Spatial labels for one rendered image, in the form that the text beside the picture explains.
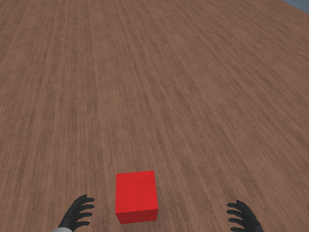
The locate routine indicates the robot left hand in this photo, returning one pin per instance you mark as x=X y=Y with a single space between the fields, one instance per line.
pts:
x=73 y=214

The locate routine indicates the carton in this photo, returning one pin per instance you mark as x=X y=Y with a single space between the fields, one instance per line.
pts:
x=136 y=198

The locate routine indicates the robot right hand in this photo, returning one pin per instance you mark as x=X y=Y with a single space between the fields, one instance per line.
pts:
x=249 y=222

